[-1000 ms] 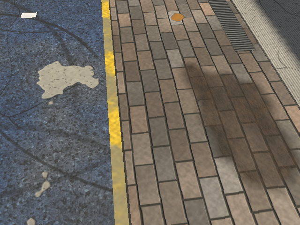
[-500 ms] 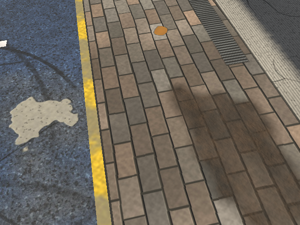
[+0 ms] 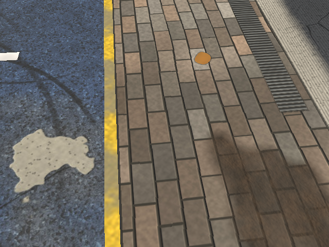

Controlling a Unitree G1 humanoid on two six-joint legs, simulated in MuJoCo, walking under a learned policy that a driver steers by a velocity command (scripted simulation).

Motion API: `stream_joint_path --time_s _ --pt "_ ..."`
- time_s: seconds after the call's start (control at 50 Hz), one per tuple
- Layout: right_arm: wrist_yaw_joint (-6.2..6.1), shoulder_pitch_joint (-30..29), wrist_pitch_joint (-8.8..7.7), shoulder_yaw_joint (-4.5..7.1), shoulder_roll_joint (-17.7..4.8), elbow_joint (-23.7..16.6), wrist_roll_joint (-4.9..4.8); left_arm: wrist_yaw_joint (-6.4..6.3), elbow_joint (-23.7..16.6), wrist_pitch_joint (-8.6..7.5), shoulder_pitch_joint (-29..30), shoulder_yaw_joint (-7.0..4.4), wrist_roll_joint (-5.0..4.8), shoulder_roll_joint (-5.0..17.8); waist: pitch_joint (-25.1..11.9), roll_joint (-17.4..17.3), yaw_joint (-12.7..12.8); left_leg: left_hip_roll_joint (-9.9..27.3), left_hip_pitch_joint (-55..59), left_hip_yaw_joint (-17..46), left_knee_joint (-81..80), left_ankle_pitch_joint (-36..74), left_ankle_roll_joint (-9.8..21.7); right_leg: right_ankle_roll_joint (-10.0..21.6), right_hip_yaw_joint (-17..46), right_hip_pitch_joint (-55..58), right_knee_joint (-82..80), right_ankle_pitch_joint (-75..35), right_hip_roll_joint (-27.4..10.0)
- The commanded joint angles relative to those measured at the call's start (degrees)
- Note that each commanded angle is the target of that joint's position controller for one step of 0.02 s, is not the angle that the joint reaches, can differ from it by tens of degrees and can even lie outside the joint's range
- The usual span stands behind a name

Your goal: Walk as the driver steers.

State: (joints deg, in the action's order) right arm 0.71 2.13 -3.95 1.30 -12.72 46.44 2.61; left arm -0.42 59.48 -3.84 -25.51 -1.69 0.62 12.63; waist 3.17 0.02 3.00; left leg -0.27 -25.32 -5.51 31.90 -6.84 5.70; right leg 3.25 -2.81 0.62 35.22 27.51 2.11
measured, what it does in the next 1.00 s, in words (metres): walks ahead, turning left: right foot, then left foot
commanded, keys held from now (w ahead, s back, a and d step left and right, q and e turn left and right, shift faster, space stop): w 0.30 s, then w+q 0.08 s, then q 0.62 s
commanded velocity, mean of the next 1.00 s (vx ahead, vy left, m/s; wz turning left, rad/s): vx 0.30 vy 0.00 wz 0.28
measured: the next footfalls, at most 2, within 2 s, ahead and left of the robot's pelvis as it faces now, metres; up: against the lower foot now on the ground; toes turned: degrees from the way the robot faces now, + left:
right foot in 0.50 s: +0.44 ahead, -0.10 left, +0.00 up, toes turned +1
left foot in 0.98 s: +0.36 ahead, +0.11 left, +0.00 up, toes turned +24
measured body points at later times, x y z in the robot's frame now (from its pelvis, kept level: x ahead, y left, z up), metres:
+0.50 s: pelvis +0.26 -0.01 +0.00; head +0.30 -0.02 +0.45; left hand +0.46 +0.21 -0.10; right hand +0.18 -0.25 -0.14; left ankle +0.11 +0.08 -0.72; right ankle +0.40 -0.10 -0.72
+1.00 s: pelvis +0.33 +0.00 +0.00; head +0.35 +0.03 +0.45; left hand +0.32 +0.28 -0.14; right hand +0.55 -0.20 -0.10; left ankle +0.32 +0.09 -0.73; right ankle +0.40 -0.10 -0.72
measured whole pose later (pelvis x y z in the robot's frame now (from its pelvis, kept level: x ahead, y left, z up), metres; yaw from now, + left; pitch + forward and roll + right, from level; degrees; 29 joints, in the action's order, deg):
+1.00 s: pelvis +0.33 +0.00 +0.00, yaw +21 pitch +0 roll -1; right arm 1.6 9.1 2.9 3.7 -13.2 45.8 1.5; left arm -0.8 50.1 0.5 -12.2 -3.7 1.7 15.1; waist 2.4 1.7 0.5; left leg 0.7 -17.9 -3.7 34.2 -15.3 2.5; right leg 0.1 -17.4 -17.8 36.0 18.2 -7.8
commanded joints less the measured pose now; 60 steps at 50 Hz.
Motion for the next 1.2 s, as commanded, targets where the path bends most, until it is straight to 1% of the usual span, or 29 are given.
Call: stream_joint_path --time_s 0.02,0.04,0.06,0.1,0.16,0.22,0.34,0.42,0.46,0.48,0.5,0.52,0.54,0.56,0.6,0.62,0.68,0.76,0.84,0.94,0.96,0.98,1.0,1.02,1.04,1.08,1.12,1.16,1.2 --pt "-0.52 21.79 0.62 4.56 -13.75 4.17 -1.61 -0.04 -3.89 -0.58 -2.04 -1.72 0.19 7.76 -14.77 -5.77 -7.94 22.56 39.3 41.46 -15.95 -11.2 11.97 2.32 7.07 -35.83 39.55 0.5 -0.16" --pt "-0.37 15.75 0.55 3.58 -10.23 3.28 -1.98 0.32 -5.3 -0.86 2.29 -1.93 0.12 7.54 -6.85 -3.81 -5.8 20.6 30.85 32.2 -17.26 -10.17 10.31 2.58 6.66 -36.79 37.74 -5.17 -2.79" --pt "-0.11 13.18 0.16 2.81 -7.19 3.28 -1.71 0.52 -5.53 -1.02 4.22 -1.67 0.04 6.26 -3.45 -1.65 -4.51 17.95 24.65 26.44 -19.53 -4.7 8.79 2.4 6.2 -34.89 34.56 -8.71 -4.73" --pt "-0.38 12.44 -0.57 1.99 -4.61 4.67 -1.89 1.05 -4.86 0.31 3.29 -1.42 1.27 4.42 -1.66 -3.56 -1.74 13.64 17.78 18.19 -21.96 1.76 6.01 1.15 5.5 -29.59 29.86 -11.04 -6.71" --pt "-0.41 16.55 -1.78 2.21 -5.87 7.08 -2.23 1.89 -5.38 1.55 5.35 -1.35 1.54 3.18 -1.24 -3.28 -1.03 12.51 16.76 14.1 -23.93 7.52 6.56 -0.41 3.77 -30.47 26.82 -13.65 -7.2" --pt "-0.42 19.61 -1.85 2.25 -6.37 8.6 -2.23 2.18 -7.82 1.94 13.11 -1.3 1.43 3.42 1.35 -3.07 -2.31 11.44 18.23 11.67 -26.17 7.67 6.47 -1.89 2.33 -36.58 20.43 -19.75 -8.62" --pt "-0.67 25.61 -1.64 1.84 -6.0 11.18 -2.11 2.2 -11.87 1.5 25.7 -0.38 0.84 2.4 2.79 -3.36 -5.68 10.13 22.51 9.13 -24.93 15.42 5.46 -2.55 -0.61 -35.84 3.82 -27.76 -6.71" --pt "-1.41 26.38 -0.9 1.91 -6.6 12.1 -1.47 1.61 -13.24 0.57 27.78 -0.33 0.77 2.91 2.92 -3.6 -5.56 11.08 27.64 10.44 -17.99 29.54 5.19 -1.68 -0.27 -33.57 -1.91 -25.05 -4.39" --pt "-1.7 24.19 -0.71 2.29 -7.68 11.54 -1.32 0.75 -11.61 -0.47 21.96 -0.85 0.66 4.42 0.14 -4.98 -3.23 9.96 27.7 11.0 -10.54 40.35 3.05 -0.48 0.04 -25.1 -4.91 -22.92 -1.87" --pt "-1.67 22.5 -0.66 2.46 -8.06 11.02 -1.83 0.18 -9.39 -1.21 15.15 -1.47 0.92 5.86 -3.11 -4.28 -0.4 7.94 26.75 10.61 -3.13 41.62 1.56 0.46 -0.41 -17.0 -9.26 -26.21 -0.73" --pt "-1.65 21.48 -0.83 2.33 -7.39 9.98 -2.9 -0.5 -7.63 -2.2 7.68 -2.33 2.03 8.64 -8.1 -2.2 2.5 5.08 19.46 9.4 7.75 31.92 -0.02 1.82 2.37 -3.74 -10.6 -38.77 -5.44" --pt "-1.98 23.73 -0.84 1.53 -3.35 7.22 -4.18 -0.96 -7.86 -2.53 0.72 -3.59 3.5 14.53 -18.26 7.38 2.79 -0.73 5.82 5.52 26.25 -0.63 -1.87 5.82 16.96 13.93 -4.95 -67.19 -23.66" --pt "-3.0 30.21 0.32 1.85 -2.6 7.91 -5.44 -0.3 -9.25 -1.16 2.83 -3.97 0.88 15.14 -28.49 13.67 0.82 -6.32 -1.67 6.0 40.44 -30.61 -2.45 13.19 27.36 19.69 -5.46 -79.51 -32.39" --pt "-3.29 28.07 1.47 3.23 -6.5 9.07 -3.54 -0.16 -10.65 -0.16 6.51 -3.23 -0.27 11.08 -23.92 5.2 -0.52 -2.38 -2.47 8.93 42.59 -27.26 -2.36 12.18 21.75 11.46 -7.87 -71.55 -28.64" --pt "-2.18 22.36 2.52 3.48 -4.14 7.88 -1.91 -0.92 -11.51 0.26 14.11 -1.23 0.12 4.57 -8.96 4.54 -3.29 1.38 -3.95 7.88 38.5 -21.13 -3.56 8.63 11.42 -4.25 -14.14 -57.02 -22.43" --pt "-1.55 21.3 3.41 3.72 -3.81 7.38 -1.11 -1.56 -11.37 0.34 14.88 -0.96 0.07 3.8 -5.92 6.13 -4.17 2.48 -2.85 7.75 36.36 -18.73 -4.28 7.73 8.28 -9.22 -16.62 -52.33 -20.42" --pt "-0.85 22.6 5.69 3.95 -2.51 6.72 -0.88 -1.79 -11.43 -0.11 14.68 -1.4 0.58 5.48 -6.61 5.7 -6.19 1.35 0.58 5.86 36.79 -15.29 -5.46 9.16 3.36 -15.21 -18.69 -50.1 -19.82" --pt "-0.07 16.25 7.34 3.83 -3.0 3.16 -0.72 -1.75 -11.79 0.31 15.51 -1.75 0.97 6.36 -5.27 7.2 -5.96 3.33 -1.57 4.8 27.1 -10.12 -5.79 9.09 -0.54 -16.56 -20.98 -35.04 -19.66" --pt "1.12 10.52 7.89 3.27 -3.57 -0.11 -0.95 -1.37 -11.84 1.4 14.36 -2.6 1.11 8.74 -5.61 7.04 -3.99 3.03 2.6 2.24 16.69 -9.51 -5.29 8.54 -2.93 -15.93 -20.17 -26.97 -20.61" --pt "1.24 8.29 7.48 3.5 -4.83 -3.36 -1.33 -0.79 -11.88 3.44 12.85 -3.88 0.94 11.51 -5.54 7.24 -2.72 1.73 7.1 0.13 5.41 -14.45 -3.46 5.82 -3.11 -12.84 -14.27 -21.04 -23.21" --pt "1.06 9.8 6.85 3.5 -4.85 -3.22 -1.32 -0.74 -11.67 3.94 12.52 -4.14 0.88 11.76 -5.64 5.44 -3.69 0.96 11.12 0.23 -1.03 -10.31 -2.72 3.41 -4.68 -14.18 -10.57 -19.66 -22.29" --pt "0.6 12.24 5.89 3.98 -6.81 -2.46 -1.08 -0.53 -10.95 4.59 9.98 -4.2 1.27 10.69 -6.0 -0.48 -4.26 2.55 15.74 5.49 -9.24 -6.14 -1.62 -0.2 -7.14 -16.88 -2.99 -15.63 -19.46" --pt "-0.22 12.4 5.1 5.51 -14.36 -3.57 -0.69 -0.02 -13.16 5.11 8.44 -3.12 1.01 5.77 -5.63 -17.84 -2.96 18.29 20.4 27.44 -16.5 6.12 3.07 -5.29 -12.73 -29.32 12.86 2.35 -10.79" --pt "-0.51 15.17 4.98 6.52 -17.16 -2.92 -1.09 -0.93 -15.09 6.23 13.95 -2.76 1.03 5.93 -4.08 -15.71 -6.31 23.51 16.41 31.64 -15.84 19.76 10.66 -5.94 -4.04 -33.83 21.39 9.53 -4.67" --pt "-0.85 15.42 5.0 5.47 -13.01 -2.19 -1.25 -1.04 -14.57 6.95 14.36 -2.72 0.53 6.2 -4.56 -8.98 -5.41 20.59 17.02 25.03 -14.56 22.46 11.13 -5.71 -0.12 -33.23 25.12 6.01 -5.82" --pt "-1.63 7.03 5.05 3.2 -6.97 -3.29 -1.2 -0.77 -12.14 6.48 11.79 -2.55 -0.18 5.26 -4.09 -7.66 -1.42 13.66 16.19 15.47 -15.29 18.72 6.67 -4.41 2.1 -30.39 22.51 -2.89 -6.32" --pt "-2.35 4.6 4.37 1.4 -3.18 -3.44 -1.54 -0.34 -9.41 6.51 8.57 -2.86 0.91 6.28 -6.82 -7.06 -0.64 11.93 17.5 10.54 -14.59 26.31 5.74 -4.25 2.21 -25.35 21.9 -6.06 -4.97" --pt "-2.77 5.72 3.63 0.74 -3.25 -1.96 -1.37 0.0 -8.42 6.89 8.13 -2.38 0.21 4.9 -6.81 -5.0 -0.98 12.56 18.12 8.27 -14.81 24.75 4.84 -4.49 3.94 -21.57 15.88 -6.02 -4.05" --pt "-3.19 6.28 3.7 1.34 -6.33 -0.96 -1.44 -0.01 -9.01 7.13 10.08 -2.27 0.17 5.13 -5.21 -5.97 -2.22 13.44 19.15 8.4 -14.29 20.14 4.96 -4.41 3.42 -20.81 11.23 -5.32 -3.54"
